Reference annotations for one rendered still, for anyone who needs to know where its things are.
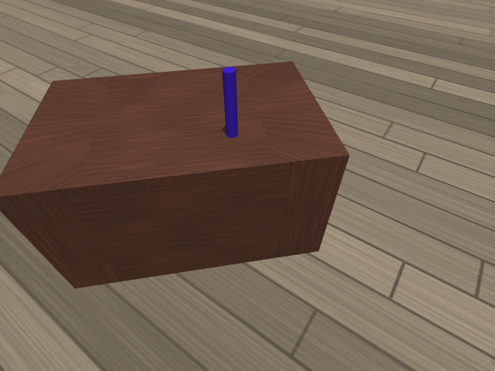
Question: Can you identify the can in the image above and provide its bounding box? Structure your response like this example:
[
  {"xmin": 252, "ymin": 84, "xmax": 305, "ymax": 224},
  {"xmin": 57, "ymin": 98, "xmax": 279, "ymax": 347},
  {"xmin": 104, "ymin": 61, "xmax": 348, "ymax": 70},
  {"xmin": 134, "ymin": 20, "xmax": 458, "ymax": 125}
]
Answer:
[{"xmin": 222, "ymin": 66, "xmax": 238, "ymax": 138}]

